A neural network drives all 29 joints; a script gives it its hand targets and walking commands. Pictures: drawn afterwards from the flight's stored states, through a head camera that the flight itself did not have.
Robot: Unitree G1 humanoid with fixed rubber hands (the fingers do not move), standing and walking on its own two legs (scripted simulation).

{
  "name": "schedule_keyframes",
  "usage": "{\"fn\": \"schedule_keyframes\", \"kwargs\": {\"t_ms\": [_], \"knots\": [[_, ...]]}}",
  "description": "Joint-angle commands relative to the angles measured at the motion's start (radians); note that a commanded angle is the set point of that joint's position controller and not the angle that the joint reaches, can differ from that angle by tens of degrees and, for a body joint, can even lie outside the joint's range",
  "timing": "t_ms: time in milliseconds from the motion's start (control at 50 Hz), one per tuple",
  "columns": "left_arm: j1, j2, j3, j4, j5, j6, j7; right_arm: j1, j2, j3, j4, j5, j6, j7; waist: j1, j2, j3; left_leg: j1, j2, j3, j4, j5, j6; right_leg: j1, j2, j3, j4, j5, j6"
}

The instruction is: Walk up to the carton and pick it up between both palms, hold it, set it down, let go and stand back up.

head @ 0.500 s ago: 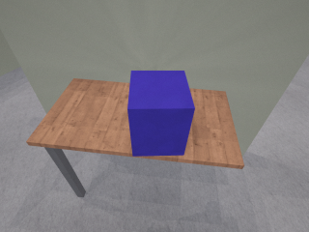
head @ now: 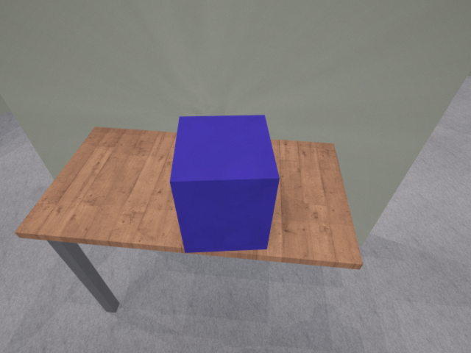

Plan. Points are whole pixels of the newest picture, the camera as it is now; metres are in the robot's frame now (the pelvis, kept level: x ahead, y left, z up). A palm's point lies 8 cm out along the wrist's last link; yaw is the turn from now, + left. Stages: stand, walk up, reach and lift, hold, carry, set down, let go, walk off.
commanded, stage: walk up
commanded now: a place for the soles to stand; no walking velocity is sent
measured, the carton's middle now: (224, 184) +0.50 +0.03 -0.02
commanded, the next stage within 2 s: reach and lift in 0.90 s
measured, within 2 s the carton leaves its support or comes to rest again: neither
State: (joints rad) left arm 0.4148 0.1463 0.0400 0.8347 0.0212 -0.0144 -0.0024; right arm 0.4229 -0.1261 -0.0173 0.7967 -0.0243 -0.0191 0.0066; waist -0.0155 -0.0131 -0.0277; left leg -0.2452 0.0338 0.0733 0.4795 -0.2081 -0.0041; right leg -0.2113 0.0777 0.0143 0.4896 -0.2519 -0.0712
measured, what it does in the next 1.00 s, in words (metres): stands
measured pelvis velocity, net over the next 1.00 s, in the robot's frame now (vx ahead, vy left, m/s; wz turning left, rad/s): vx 0.02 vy -0.02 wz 0.04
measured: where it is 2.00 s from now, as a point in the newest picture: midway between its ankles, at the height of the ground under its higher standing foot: outside the picture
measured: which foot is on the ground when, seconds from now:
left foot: down 0.00-1.00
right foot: down 0.00-1.00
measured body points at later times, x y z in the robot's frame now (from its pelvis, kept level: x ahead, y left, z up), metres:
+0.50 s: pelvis +0.04 -0.02 +0.00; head +0.04 -0.02 +0.45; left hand +0.09 +0.21 -0.14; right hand +0.12 -0.23 -0.14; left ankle +0.03 +0.12 -0.74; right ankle +0.01 -0.07 -0.74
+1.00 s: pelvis +0.02 -0.02 -0.01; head +0.04 -0.01 +0.44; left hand +0.07 +0.21 -0.16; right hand +0.11 -0.23 -0.16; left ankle +0.03 +0.12 -0.74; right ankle +0.01 -0.07 -0.74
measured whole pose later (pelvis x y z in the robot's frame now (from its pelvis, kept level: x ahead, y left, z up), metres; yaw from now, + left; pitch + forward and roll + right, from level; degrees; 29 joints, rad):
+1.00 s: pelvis +0.02 -0.02 -0.01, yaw +2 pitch +4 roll +1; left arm 0.26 0.20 -0.04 0.89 -0.03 0.12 0.02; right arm 0.19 -0.10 -0.10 0.98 -0.10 0.02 0.02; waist 0.00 -0.04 -0.05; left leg -0.37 0.03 0.04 0.58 -0.27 -0.01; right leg -0.33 0.07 -0.03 0.60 -0.34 -0.09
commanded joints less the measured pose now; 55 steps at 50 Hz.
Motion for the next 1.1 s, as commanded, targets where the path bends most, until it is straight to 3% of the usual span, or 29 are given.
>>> {"fn": "schedule_keyframes", "kwargs": {"t_ms": [0, 40, 60, 100, 120, 160, 240, 320, 340, 360, 400, 460, 480, 500, 540, 560, 580, 620, 680, 720, 820, 880, 900, 920, 940, 980, 1020, 1060, 1080], "knots": [[0.012, 0.081, 0.007, -0.077, -0.001, -0.029, -0.001, 0.018, -0.086, -0.013, -0.059, 0.001, -0.032, -0.014, 0.004, 0.014, 0.122, 0.025, 0.071, -0.118, -0.098, 0.003, 0.042, -0.091, -0.122, 0.141, -0.147, 0.018, 0.007], [0.003, 0.076, 0.006, -0.078, 0.005, -0.028, 0.0, 0.024, -0.105, -0.015, -0.044, 0.005, -0.029, -0.016, 0.003, 0.023, 0.129, 0.014, 0.074, -0.12, -0.102, 0.025, 0.043, -0.057, -0.122, 0.131, -0.139, 0.048, 0.006], [0.013, 0.081, 0.008, -0.067, 0.0, -0.029, 0.001, 0.012, -0.105, -0.015, -0.044, 0.003, -0.03, -0.016, 0.011, -0.017, 0.1, 0.021, 0.073, -0.122, -0.088, 0.047, 0.047, -0.03, -0.124, 0.128, -0.139, 0.088, 0.009], [0.012, 0.078, 0.007, -0.071, -0.004, -0.03, 0.005, 0.0, -0.101, -0.016, -0.042, 0.002, -0.03, -0.018, 0.016, 0.012, 0.073, 0.041, 0.065, -0.104, -0.079, 0.075, 0.041, -0.007, -0.131, 0.124, -0.124, 0.158, 0.01], [0.004, 0.086, 0.011, -0.067, -0.004, -0.032, 0.007, 0.005, -0.089, -0.012, -0.038, 0.006, -0.031, -0.019, 0.009, -0.02, 0.053, 0.062, 0.063, -0.107, -0.073, 0.112, 0.04, 0.009, -0.134, 0.119, -0.111, 0.197, 0.007], [0.001, 0.092, 0.013, -0.069, -0.006, -0.03, 0.01, -0.015, -0.097, -0.014, -0.041, 0.005, -0.032, -0.024, 0.016, 0.03, 0.029, 0.069, 0.061, -0.107, -0.069, 0.164, 0.046, 0.035, -0.137, 0.111, -0.087, 0.263, 0.005], [-0.004, 0.088, 0.012, -0.067, -0.004, -0.027, 0.015, -0.031, -0.104, -0.015, -0.038, 0.001, -0.026, -0.03, 0.019, 0.0, 0.021, 0.095, 0.058, -0.089, -0.025, 0.201, 0.043, 0.046, -0.147, 0.102, -0.082, 0.351, 0.014], [-0.01, 0.105, 0.021, -0.062, -0.003, -0.025, 0.021, -0.035, -0.092, -0.012, -0.025, 0.004, -0.02, -0.037, 0.011, 0.018, 0.024, 0.091, 0.059, -0.077, -0.003, 0.257, 0.034, 0.068, -0.15, 0.098, -0.063, 0.456, 0.007], [-0.014, 0.101, 0.015, -0.063, -0.003, -0.022, 0.021, -0.046, -0.098, -0.014, -0.023, 0.003, -0.018, -0.038, 0.009, -0.017, 0.035, 0.092, 0.06, -0.075, 0.004, 0.245, 0.04, 0.047, -0.145, 0.096, -0.069, 0.437, 0.011], [-0.01, 0.095, 0.019, -0.06, -0.005, -0.021, 0.021, -0.064, -0.098, -0.013, -0.026, -0.001, -0.014, -0.04, 0.022, -0.014, 0.06, 0.086, 0.058, -0.075, 0.012, 0.22, 0.034, 0.031, -0.153, 0.099, -0.082, 0.434, 0.026], [-0.01, 0.111, 0.022, -0.064, -0.005, -0.019, 0.024, -0.071, -0.087, -0.009, -0.017, 0.002, -0.008, -0.041, 0.015, -0.019, 0.084, 0.072, 0.048, -0.064, 0.022, 0.182, 0.025, 0.015, -0.16, 0.123, -0.099, 0.46, 0.035], [0.009, 0.112, 0.02, -0.053, -0.005, -0.019, 0.024, -0.093, -0.08, -0.003, -0.019, 0.003, -0.002, -0.043, 0.018, -0.053, 0.092, 0.042, 0.039, -0.058, 0.02, 0.118, 0.017, 0.053, -0.174, 0.138, -0.113, 0.49, 0.025], [0.005, 0.115, 0.019, -0.055, -0.008, -0.019, 0.024, -0.094, -0.08, -0.002, -0.01, 0.002, -0.001, -0.044, 0.017, -0.042, 0.104, 0.017, 0.037, -0.056, 0.016, 0.116, 0.014, 0.074, -0.183, 0.147, -0.113, 0.507, 0.024], [0.002, 0.111, 0.019, -0.057, -0.007, -0.018, 0.025, -0.092, -0.081, -0.003, -0.009, 0.002, -0.003, -0.044, 0.016, -0.044, 0.097, 0.028, 0.042, -0.05, 0.008, 0.108, 0.011, 0.068, -0.187, 0.146, -0.11, 0.486, 0.021], [-0.006, 0.119, 0.024, -0.061, -0.008, -0.019, 0.026, -0.093, -0.08, -0.002, -0.001, 0.002, -0.006, -0.044, 0.011, 0.011, 0.057, 0.078, 0.047, -0.067, -0.006, 0.152, 0.016, 0.064, -0.172, 0.131, -0.107, 0.463, 0.024], [-0.009, 0.117, 0.025, -0.057, -0.005, -0.018, 0.024, -0.095, -0.082, 0.0, 0.006, 0.001, -0.005, -0.044, 0.011, -0.001, 0.062, 0.079, 0.056, -0.071, -0.001, 0.179, 0.021, 0.074, -0.159, 0.118, -0.097, 0.473, 0.032], [0.012, 0.112, 0.025, -0.051, -0.009, -0.02, 0.024, -0.104, -0.086, -0.005, 0.008, 0.001, -0.004, -0.041, 0.024, 0.024, 0.032, 0.097, 0.053, -0.067, -0.001, 0.18, 0.022, 0.082, -0.163, 0.11, -0.1, 0.468, 0.045], [0.007, 0.111, 0.024, -0.045, -0.004, -0.018, 0.022, -0.126, -0.082, -0.002, 0.006, 0.006, -0.001, -0.042, 0.025, 0.01, 0.048, 0.098, 0.052, -0.075, -0.012, 0.137, 0.022, 0.056, -0.161, 0.115, -0.113, 0.395, 0.043], [-0.012, 0.107, 0.019, -0.05, 0.0, -0.017, 0.021, -0.105, -0.09, -0.004, 0.016, 0.009, 0.0, -0.044, 0.01, 0.035, 0.042, 0.125, 0.063, -0.084, -0.034, 0.156, 0.025, 0.033, -0.144, 0.103, -0.115, 0.313, 0.027], [0.003, 0.099, 0.016, -0.038, -0.002, -0.014, 0.022, -0.116, -0.088, -0.002, 0.019, 0.004, 0.003, -0.043, 0.015, 0.012, 0.062, 0.107, 0.07, -0.093, -0.029, 0.12, 0.031, 0.023, -0.147, 0.107, -0.141, 0.263, 0.042], [0.021, 0.106, 0.02, -0.022, -0.002, -0.016, 0.021, -0.125, -0.08, 0.0, 0.028, -0.002, 0.007, -0.043, 0.02, -0.012, 0.103, 0.096, 0.05, -0.075, -0.045, 0.073, 0.013, 0.007, -0.165, 0.133, -0.186, 0.216, 0.036], [0.015, 0.108, 0.013, -0.016, -0.001, -0.019, 0.02, -0.096, -0.089, 0.002, 0.042, 0.004, 0.001, -0.043, 0.011, 0.009, 0.121, 0.115, 0.061, -0.089, -0.073, 0.088, 0.018, -0.012, -0.157, 0.128, -0.18, 0.187, 0.022], [-0.896, 0.225, -0.074, -0.239, -0.081, 0.09, 0.004, -0.873, -0.07, -0.136, 0.009, -0.087, -0.036, 0.012, -0.006, -0.056, -0.064, -0.284, 0.004, -0.033, 0.063, -0.009, 0.046, -0.276, -0.155, 0.072, 0.058, 0.106, 0.068], [-0.746, 0.228, -0.101, -0.173, -0.085, 0.14, 0.036, -0.691, -0.065, -0.174, 0.041, -0.144, -0.009, 0.043, -0.014, -0.042, -0.036, -0.386, 0.009, -0.001, 0.128, -0.122, 0.042, -0.295, -0.173, 0.049, 0.145, -0.007, 0.058], [-0.734, 0.23, -0.109, -0.193, -0.095, 0.177, 0.049, -0.667, -0.066, -0.187, 0.04, -0.143, 0.001, 0.057, -0.012, -0.033, -0.074, -0.427, 0.018, 0.002, 0.14, -0.142, 0.04, -0.29, -0.182, 0.048, 0.151, -0.04, 0.05], [-0.635, 0.205, -0.067, -0.256, -0.093, 0.257, 0.048, -0.532, -0.051, -0.126, 0.048, -0.059, 0.043, 0.068, 0.003, -0.05, -0.223, -0.376, -0.004, 0.004, 0.188, -0.034, 0.064, -0.172, -0.202, 0.099, 0.193, 0.222, 0.078], [-0.543, 0.186, -0.025, -0.271, -0.069, 0.358, 0.017, -0.486, -0.063, -0.065, 0.068, 0.028, 0.045, 0.034, -0.004, -0.054, -0.394, -0.337, -0.024, -0.025, 0.271, 0.201, 0.058, -0.124, -0.203, 0.131, 0.254, 0.679, 0.101], [-0.377, 0.187, 0.015, -0.347, -0.036, 0.42, -0.016, -0.417, -0.118, -0.037, 0.051, 0.12, 0.021, -0.003, 0.006, -0.033, -0.565, -0.262, -0.037, -0.045, 0.255, 0.339, 0.047, 0.064, -0.164, 0.123, 0.264, 0.91, 0.097], [-0.313, 0.182, 0.031, -0.387, -0.029, 0.431, -0.035, -0.405, -0.125, -0.01, 0.011, 0.16, 0.003, -0.026, 0.01, -0.04, -0.576, -0.205, -0.041, -0.058, 0.223, 0.37, 0.051, 0.11, -0.151, 0.121, 0.242, 0.96, 0.092]]}}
